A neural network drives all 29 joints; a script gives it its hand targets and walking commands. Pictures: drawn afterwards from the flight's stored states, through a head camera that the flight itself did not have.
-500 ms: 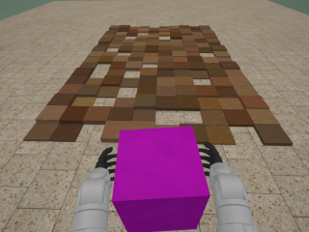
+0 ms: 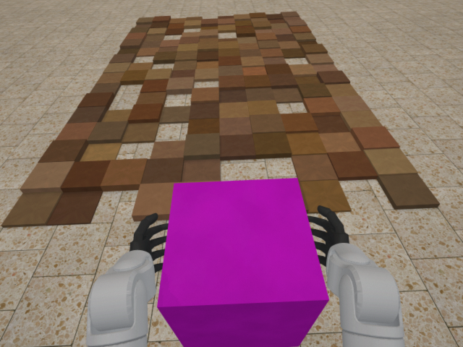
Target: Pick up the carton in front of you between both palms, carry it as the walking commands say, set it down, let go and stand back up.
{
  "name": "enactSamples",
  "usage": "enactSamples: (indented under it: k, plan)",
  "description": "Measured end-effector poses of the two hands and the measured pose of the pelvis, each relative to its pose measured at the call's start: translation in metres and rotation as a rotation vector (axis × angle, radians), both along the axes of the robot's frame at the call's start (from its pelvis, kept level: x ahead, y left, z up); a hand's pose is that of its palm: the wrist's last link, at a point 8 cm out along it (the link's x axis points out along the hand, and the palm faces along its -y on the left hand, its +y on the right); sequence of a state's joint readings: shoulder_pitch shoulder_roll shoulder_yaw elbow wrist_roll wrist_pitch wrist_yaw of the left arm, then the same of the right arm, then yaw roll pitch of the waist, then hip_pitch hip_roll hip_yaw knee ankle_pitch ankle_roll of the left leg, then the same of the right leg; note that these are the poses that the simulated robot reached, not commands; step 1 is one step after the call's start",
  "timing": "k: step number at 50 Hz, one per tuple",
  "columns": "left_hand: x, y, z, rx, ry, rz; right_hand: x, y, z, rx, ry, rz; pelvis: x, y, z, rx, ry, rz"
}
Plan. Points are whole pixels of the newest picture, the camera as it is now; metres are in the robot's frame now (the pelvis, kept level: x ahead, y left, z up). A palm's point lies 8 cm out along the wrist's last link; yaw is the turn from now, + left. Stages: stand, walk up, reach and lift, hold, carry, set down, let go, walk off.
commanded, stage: carry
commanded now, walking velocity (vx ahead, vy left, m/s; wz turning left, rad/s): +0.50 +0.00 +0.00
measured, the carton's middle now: (239, 268) +0.29 +0.00 +0.01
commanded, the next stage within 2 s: none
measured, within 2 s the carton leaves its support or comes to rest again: neither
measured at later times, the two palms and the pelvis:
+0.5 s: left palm (153, 145) +0.59 +0.19 +0.06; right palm (277, 138) +0.59 -0.11 +0.07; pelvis +0.32 +0.04 +0.00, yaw +0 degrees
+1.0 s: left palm (172, 60) +0.96 +0.18 +0.12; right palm (262, 52) +1.00 -0.12 +0.12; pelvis +0.64 +0.00 +0.00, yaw +4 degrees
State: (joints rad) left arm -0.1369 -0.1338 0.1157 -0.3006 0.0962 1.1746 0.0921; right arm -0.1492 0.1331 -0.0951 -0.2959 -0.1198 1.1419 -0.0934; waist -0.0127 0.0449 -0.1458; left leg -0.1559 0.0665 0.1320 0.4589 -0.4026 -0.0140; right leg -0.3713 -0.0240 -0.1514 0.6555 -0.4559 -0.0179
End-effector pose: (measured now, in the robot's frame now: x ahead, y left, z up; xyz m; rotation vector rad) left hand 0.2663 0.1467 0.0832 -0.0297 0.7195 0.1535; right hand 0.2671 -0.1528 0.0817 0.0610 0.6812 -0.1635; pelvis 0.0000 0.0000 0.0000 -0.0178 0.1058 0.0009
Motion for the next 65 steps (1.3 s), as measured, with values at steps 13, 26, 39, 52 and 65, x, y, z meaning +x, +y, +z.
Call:
enactSamples:
  k: [13,26,39,52,65]
  plan:
    - [0.136,0.020,0.010,0.006,0.024,0.101,0.168,0.021,0.009,0.017,0.025,0.094,0.153,-0.003,0.005,0.052,0.010,0.051]
    - [0.332,0.040,-0.019,-0.006,0.095,-0.024,0.327,0.040,-0.014,-0.016,0.098,-0.017,0.331,0.045,0.001,0.022,-0.033,-0.013]
    - [0.518,0.030,0.013,0.001,-0.042,0.004,0.521,0.029,0.016,0.011,-0.040,-0.003,0.508,0.029,0.002,0.016,-0.051,0.018]
    - [0.728,0.032,0.039,0.080,0.029,0.057,0.768,0.035,0.042,-0.031,0.022,0.154,0.657,0.002,0.002,0.031,-0.035,0.058]
    - [0.935,0.047,0.045,0.031,0.002,0.015,0.958,0.048,0.056,-0.038,0.000,0.079,0.834,0.030,0.002,0.075,0.018,0.024]
